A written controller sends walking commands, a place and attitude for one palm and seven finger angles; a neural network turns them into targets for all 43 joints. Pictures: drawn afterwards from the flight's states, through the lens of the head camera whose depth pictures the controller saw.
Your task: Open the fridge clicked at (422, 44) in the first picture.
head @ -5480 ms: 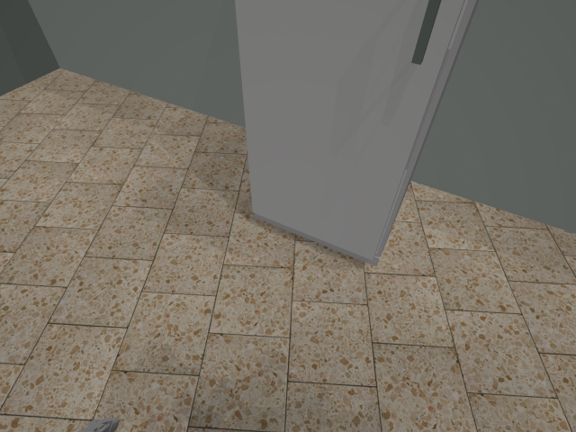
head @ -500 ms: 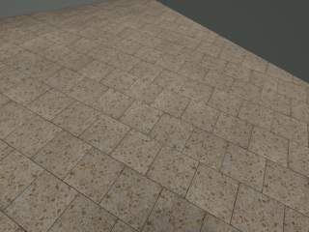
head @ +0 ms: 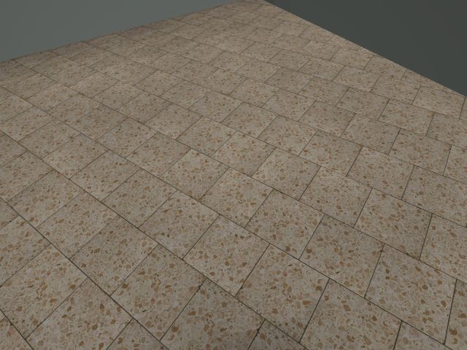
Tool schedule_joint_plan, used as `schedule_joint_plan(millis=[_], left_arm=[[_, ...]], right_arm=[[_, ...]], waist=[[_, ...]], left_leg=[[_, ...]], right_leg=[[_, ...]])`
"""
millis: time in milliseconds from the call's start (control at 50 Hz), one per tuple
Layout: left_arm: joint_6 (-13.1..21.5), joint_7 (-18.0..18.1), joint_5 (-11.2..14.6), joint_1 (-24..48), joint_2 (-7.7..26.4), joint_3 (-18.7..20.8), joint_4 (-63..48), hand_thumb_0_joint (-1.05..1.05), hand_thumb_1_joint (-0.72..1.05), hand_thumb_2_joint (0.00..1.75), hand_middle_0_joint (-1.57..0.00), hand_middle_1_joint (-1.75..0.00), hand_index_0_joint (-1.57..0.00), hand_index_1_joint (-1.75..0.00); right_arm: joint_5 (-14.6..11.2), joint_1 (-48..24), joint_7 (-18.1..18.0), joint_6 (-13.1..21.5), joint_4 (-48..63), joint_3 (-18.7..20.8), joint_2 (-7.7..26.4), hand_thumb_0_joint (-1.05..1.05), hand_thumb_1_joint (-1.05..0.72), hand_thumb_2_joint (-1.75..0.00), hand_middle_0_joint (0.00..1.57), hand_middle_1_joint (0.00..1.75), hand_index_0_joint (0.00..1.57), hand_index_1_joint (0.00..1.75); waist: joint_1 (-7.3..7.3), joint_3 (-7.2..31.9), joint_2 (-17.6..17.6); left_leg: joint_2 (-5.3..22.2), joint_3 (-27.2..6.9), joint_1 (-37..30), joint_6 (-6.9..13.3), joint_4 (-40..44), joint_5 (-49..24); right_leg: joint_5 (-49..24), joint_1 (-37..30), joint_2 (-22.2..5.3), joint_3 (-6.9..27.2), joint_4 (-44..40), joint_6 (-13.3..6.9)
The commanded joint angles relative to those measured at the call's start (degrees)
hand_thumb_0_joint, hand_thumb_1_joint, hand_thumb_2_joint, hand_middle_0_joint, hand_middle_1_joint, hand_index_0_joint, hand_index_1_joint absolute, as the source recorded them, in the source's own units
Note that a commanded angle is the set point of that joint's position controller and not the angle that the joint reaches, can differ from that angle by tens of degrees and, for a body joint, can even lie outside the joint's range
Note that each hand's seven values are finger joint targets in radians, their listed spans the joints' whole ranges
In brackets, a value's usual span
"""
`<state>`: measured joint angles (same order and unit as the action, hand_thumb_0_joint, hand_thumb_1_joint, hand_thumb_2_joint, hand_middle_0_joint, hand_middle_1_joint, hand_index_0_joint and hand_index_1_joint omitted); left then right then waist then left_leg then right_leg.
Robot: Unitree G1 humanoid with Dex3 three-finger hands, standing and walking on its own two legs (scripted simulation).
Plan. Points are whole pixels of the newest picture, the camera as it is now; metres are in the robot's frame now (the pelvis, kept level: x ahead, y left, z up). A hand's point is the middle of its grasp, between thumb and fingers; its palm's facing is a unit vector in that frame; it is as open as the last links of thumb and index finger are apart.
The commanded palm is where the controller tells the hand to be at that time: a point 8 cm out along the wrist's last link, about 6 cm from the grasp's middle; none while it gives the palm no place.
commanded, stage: turn to face it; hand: right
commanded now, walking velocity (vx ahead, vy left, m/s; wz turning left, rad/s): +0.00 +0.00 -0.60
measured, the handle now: out of the picture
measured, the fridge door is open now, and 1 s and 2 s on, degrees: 0 0 0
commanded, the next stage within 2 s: none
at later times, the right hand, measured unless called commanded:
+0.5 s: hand out of the picture +0.07 -0.17 -0.15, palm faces +0.31 +0.92 -0.24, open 7.4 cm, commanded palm none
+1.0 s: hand out of the picture -0.03 -0.26 -0.16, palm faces +0.59 +0.77 -0.25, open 7.4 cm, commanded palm none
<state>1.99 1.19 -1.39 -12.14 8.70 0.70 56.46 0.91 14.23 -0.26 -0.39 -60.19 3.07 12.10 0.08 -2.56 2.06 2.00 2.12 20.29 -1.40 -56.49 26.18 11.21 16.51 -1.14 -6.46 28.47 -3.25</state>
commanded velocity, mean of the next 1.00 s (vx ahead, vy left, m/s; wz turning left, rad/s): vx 0.00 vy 0.00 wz -0.60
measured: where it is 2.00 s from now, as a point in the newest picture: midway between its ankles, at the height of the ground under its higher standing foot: outside the picture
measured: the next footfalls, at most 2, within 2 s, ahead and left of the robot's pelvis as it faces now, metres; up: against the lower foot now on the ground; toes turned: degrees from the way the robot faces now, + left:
left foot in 0.28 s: +0.09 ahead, +0.13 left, +0.00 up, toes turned -6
right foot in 0.70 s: +0.03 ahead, -0.12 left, +0.00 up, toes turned -33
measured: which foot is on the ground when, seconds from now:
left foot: up 0.00-0.26, down 0.28-0.70, up 0.72-1.00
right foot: down 0.00-0.28, up 0.30-0.68, down 0.70-1.00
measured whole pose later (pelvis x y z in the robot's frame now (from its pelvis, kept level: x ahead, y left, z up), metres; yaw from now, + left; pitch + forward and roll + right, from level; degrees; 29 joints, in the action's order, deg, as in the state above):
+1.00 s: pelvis +0.03 -0.03 +0.00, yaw -35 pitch +1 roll +2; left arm -1.4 -0.7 -1.1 -8.8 12.1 2.9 50.4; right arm 1.2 10.2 -0.3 -3.1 -51.4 4.5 15.8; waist -0.1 -3.8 1.5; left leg 5.5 0.3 28.1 -6.4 -61.3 21.5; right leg 12.6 15.3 2.6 0.8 27.1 -4.2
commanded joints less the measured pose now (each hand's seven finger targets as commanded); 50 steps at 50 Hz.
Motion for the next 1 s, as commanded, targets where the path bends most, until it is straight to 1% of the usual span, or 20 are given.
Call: schedule_joint_plan(millis=[0,140,200,220,240,260,280,300,320,360,460,580,640,660,680,700,720,760,800,980], left_arm=[[-0.4,0.3,0.4,-3.9,9.7,2.9,-0.8,0.0,0.9,0.9,-0.2,-0.3,-0.2,-0.3],[-2.2,-0.4,-0.3,-4.6,11.7,4.8,-1.6,0.0,0.9,0.9,-0.2,-0.3,-0.2,-0.3],[-2.6,-0.7,0.1,-3.6,11.9,5.5,-2.5,0.0,0.9,0.9,-0.2,-0.3,-0.2,-0.3],[-2.6,-0.9,0.4,-3.4,10.8,5.5,-3.1,0.0,0.9,0.9,-0.2,-0.3,-0.2,-0.3],[-2.6,-1.3,0.9,-4.2,7.6,5.2,-4.0,0.0,0.9,0.9,-0.2,-0.3,-0.2,-0.3],[-2.7,-1.3,0.6,-4.3,6.0,5.0,-5.8,0.0,0.9,0.9,-0.2,-0.3,-0.2,-0.3],[-3.7,-1.3,0.0,-4.5,8.7,5.9,-5.2,0.0,0.9,0.9,-0.2,-0.3,-0.2,-0.3],[-4.4,-1.5,0.0,-3.7,8.1,6.0,-4.9,0.0,0.9,0.9,-0.2,-0.3,-0.2,-0.3],[-4.8,-1.8,-0.2,-3.9,7.5,5.8,-4.0,0.0,0.9,0.9,-0.2,-0.3,-0.2,-0.3],[-4.9,-2.2,-0.1,-4.4,6.8,5.4,-3.8,0.0,0.9,0.9,-0.2,-0.3,-0.2,-0.3],[-5.3,-2.5,0.1,1.9,6.9,4.9,-6.2,0.0,0.9,0.9,-0.2,-0.3,-0.2,-0.3],[-4.6,-2.9,0.6,7.1,7.8,3.9,-9.0,0.0,0.9,0.9,-0.2,-0.3,-0.2,-0.3],[-3.9,-2.8,0.3,3.2,10.4,4.4,-9.1,0.0,0.9,0.9,-0.2,-0.3,-0.2,-0.3],[-3.2,-2.7,0.1,-0.9,14.6,5.4,-8.4,0.0,0.9,0.9,-0.2,-0.3,-0.2,-0.3],[-2.7,-2.3,0.0,-5.2,21.8,7.3,-8.1,0.0,0.9,0.9,-0.2,-0.3,-0.2,-0.3],[-3.0,-1.8,0.8,-9.1,23.2,7.3,-6.1,0.0,0.9,0.9,-0.2,-0.3,-0.2,-0.3],[-2.9,-1.1,0.7,-6.5,21.9,7.1,-6.5,0.0,0.9,0.9,-0.2,-0.3,-0.2,-0.3],[-2.7,-0.8,0.3,0.9,17.9,5.8,-8.7,0.0,0.9,0.9,-0.2,-0.3,-0.2,-0.3],[-2.3,-0.9,0.4,4.6,16.5,5.1,-10.1,0.0,0.9,0.9,-0.2,-0.3,-0.2,-0.3],[-2.4,-1.0,0.3,-0.5,16.1,5.9,-8.9,0.0,0.9,0.9,-0.2,-0.3,-0.2,-0.3]], right_arm=[[0.0,2.3,-0.7,-0.2,3.7,0.5,1.0,0.0,-0.9,-0.9,0.2,0.3,0.2,0.3],[-0.2,-4.0,-1.3,-0.5,8.7,1.3,1.0,0.0,-0.9,-0.9,0.2,0.3,0.2,0.3],[-0.5,-1.2,-1.6,0.1,9.0,1.8,1.9,0.0,-0.9,-0.9,0.2,0.3,0.2,0.3],[-0.5,0.3,-1.9,0.5,8.9,2.1,3.2,0.0,-0.9,-0.9,0.2,0.3,0.2,0.3],[0.3,1.4,-2.3,1.0,9.2,2.9,7.4,0.0,-0.9,-0.9,0.2,0.3,0.2,0.3],[0.6,1.9,-2.3,1.0,10.1,3.4,11.5,0.0,-0.9,-0.9,0.2,0.3,0.2,0.3],[0.1,-0.4,-2.3,1.1,11.1,3.5,10.8,0.0,-0.9,-0.9,0.2,0.3,0.2,0.3],[0.0,-3.6,-2.5,0.8,11.9,3.2,9.0,0.0,-0.9,-0.9,0.2,0.3,0.2,0.3],[0.0,-6.0,-2.4,1.0,12.2,2.3,7.1,0.0,-0.9,-0.9,0.2,0.3,0.2,0.3],[0.2,-5.5,-2.1,1.4,12.0,1.6,5.6,0.0,-0.9,-0.9,0.2,0.3,0.2,0.3],[0.7,0.0,-2.0,1.2,10.6,1.9,7.8,0.0,-0.9,-0.9,0.2,0.3,0.2,0.3],[1.0,1.5,-1.6,0.4,10.3,2.8,11.4,0.0,-0.9,-0.9,0.2,0.3,0.2,0.3],[0.4,0.9,-1.2,0.0,10.5,3.2,12.5,0.0,-0.9,-0.9,0.2,0.3,0.2,0.3],[0.0,1.4,-0.9,-0.1,11.3,3.1,11.4,0.0,-0.9,-0.9,0.2,0.3,0.2,0.3],[-0.4,0.3,-0.3,-0.1,14.1,2.2,7.5,0.0,-0.9,-0.9,0.2,0.3,0.2,0.3],[0.3,-4.3,-1.2,-1.2,15.2,1.5,8.0,0.0,-0.9,-0.9,0.2,0.3,0.2,0.3],[0.0,-5.4,-1.4,-1.3,15.0,1.9,7.5,0.0,-0.9,-0.9,0.2,0.3,0.2,0.3],[0.1,-5.1,-0.7,-1.1,13.3,2.4,8.0,0.0,-0.9,-0.9,0.2,0.3,0.2,0.3],[0.2,-1.3,-0.2,-1.2,11.6,2.6,8.1,0.0,-0.9,-0.9,0.2,0.3,0.2,0.3],[0.1,-6.2,-0.8,-1.2,14.4,2.4,7.5,0.0,-0.9,-0.9,0.2,0.3,0.2,0.3]], waist=[[-0.2,4.3,-8.3],[0.81,3.0,-9.7],[-1.19,4.3,-8.3],[-1.87,5.1,-6.0],[-2.21,5.6,4.8],[-2.43,5.7,14.7],[-1.71,5.5,11.4],[-0.03,2.6,8.4],[1.18,-0.2,5.4],[1.57,-0.3,5.9],[-0.86,1.4,7.6],[-2.41,2.9,10.6],[0.28,5.9,7.7],[2.72,9.9,-1.0],[5.16,11.5,-20.5],[6.84,12.5,-18.3],[5.94,10.7,-16.6],[2.72,4.7,-12.1],[0.37,4.9,-10.6],[2.21,5.3,-8.9]], left_leg=[[1.2,-0.9,2.2,-1.2,3.3,-2.9],[-0.3,-0.5,-0.9,-1.4,13.3,-3.2],[-1.0,-0.1,-9.5,-1.2,26.5,-11.1],[1.2,-1.7,-15.2,-0.7,34.0,-14.9],[12.2,-11.9,-22.1,2.3,40.0,-13.8],[25.1,-21.3,-20.3,8.6,42.4,-18.1],[25.8,-19.2,-13.7,10.7,43.3,-14.9],[23.1,-16.6,-9.5,10.1,43.1,-15.0],[20.0,-10.6,-7.6,8.9,41.7,-18.1],[16.9,-3.3,-9.2,7.8,38.7,-28.2],[17.6,0.6,-13.6,8.4,36.1,-36.8],[19.1,3.9,-15.1,7.7,31.6,-40.4],[18.0,8.5,-12.6,3.7,22.4,-38.6],[16.0,9.6,-3.9,0.7,11.3,-31.7],[7.0,10.3,14.0,-4.3,-3.3,6.8],[6.1,2.0,14.6,-3.9,-9.4,13.3],[6.2,-0.3,16.9,-3.8,-12.8,10.2],[6.2,-1.8,15.1,-4.0,-13.1,1.4],[5.6,-1.3,12.1,-4.3,-11.6,-3.8],[3.1,-3.1,12.3,-5.2,-2.0,-3.8]], right_leg=[[-17.6,-3.7,-13.5,17.1,-13.0,-6.5],[-9.8,0.4,-12.2,23.4,-11.6,-6.6],[-11.2,3.6,-9.6,23.4,-6.7,-4.5],[-7.8,7.1,-7.0,21.9,-3.7,-2.1],[3.4,16.0,-1.3,15.3,5.4,1.8],[20.2,20.1,4.4,6.1,18.1,5.1],[20.8,18.2,1.6,8.4,28.9,5.2],[18.4,17.8,0.6,8.2,34.9,5.4],[14.6,18.3,-1.0,7.6,38.5,5.9],[11.2,18.4,-1.5,5.9,40.2,7.0],[12.3,16.6,-1.8,3.3,32.3,8.0],[12.8,8.9,-1.2,-0.6,16.3,6.6],[2.9,-2.4,-0.1,-2.2,1.6,5.3],[-8.6,-14.8,-4.9,3.9,-3.8,2.8],[-34.7,-24.4,-22.0,26.4,-5.0,-6.1],[-37.4,-20.8,-24.2,27.1,-5.2,-8.9],[-32.1,-18.6,-23.0,26.8,-5.5,-9.6],[-24.3,-10.3,-16.4,21.1,-6.9,-6.8],[-20.4,-8.2,-12.7,17.2,-8.3,-4.8],[-18.8,-10.9,-11.5,24.9,-8.6,-6.9]])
